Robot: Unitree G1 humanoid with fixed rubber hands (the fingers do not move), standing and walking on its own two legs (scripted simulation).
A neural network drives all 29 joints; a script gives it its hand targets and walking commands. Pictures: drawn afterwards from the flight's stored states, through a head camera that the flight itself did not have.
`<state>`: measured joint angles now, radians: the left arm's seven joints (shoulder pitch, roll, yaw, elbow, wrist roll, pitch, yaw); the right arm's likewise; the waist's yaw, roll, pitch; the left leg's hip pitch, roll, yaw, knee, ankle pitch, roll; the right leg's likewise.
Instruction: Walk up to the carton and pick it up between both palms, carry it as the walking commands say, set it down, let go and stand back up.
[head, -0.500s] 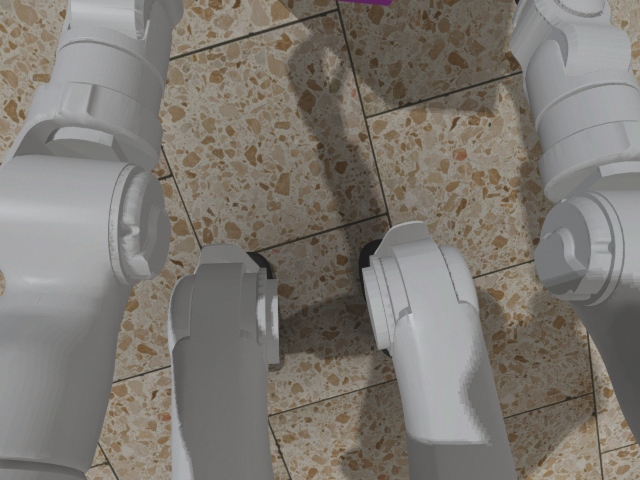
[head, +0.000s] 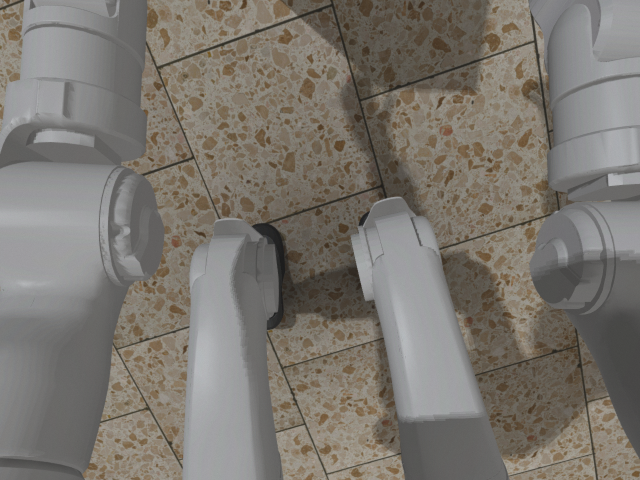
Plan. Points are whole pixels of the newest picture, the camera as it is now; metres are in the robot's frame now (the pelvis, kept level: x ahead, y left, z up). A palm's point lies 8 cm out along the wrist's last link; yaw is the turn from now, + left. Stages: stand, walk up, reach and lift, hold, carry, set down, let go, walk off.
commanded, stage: set down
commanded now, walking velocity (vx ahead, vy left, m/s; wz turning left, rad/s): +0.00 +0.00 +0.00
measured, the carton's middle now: out of the picture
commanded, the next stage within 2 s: let go in 0.72 s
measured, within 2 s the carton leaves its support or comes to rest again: neither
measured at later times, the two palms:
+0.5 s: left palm out of the picture +0.60 +0.11 +0.01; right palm out of the picture +0.54 -0.23 +0.02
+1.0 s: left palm out of the picture +0.56 +0.14 +0.08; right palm out of the picture +0.52 -0.22 +0.09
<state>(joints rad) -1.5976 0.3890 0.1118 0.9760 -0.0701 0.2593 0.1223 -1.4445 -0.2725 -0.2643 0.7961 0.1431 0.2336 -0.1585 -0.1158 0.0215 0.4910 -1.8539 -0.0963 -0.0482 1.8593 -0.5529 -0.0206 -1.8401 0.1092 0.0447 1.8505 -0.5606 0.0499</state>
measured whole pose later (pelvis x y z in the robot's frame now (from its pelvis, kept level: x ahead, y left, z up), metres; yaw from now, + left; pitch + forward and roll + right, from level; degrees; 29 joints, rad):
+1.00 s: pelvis +0.07 -0.01 +0.21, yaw +2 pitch +43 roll -1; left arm -1.04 0.13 0.32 0.82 0.24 0.19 0.11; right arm -0.92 -0.15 -0.39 0.76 -0.16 0.13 0.01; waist -0.07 0.02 -0.01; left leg -1.34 -0.07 -0.11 0.85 -0.25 -0.02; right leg -1.32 0.06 0.06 0.85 -0.27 0.01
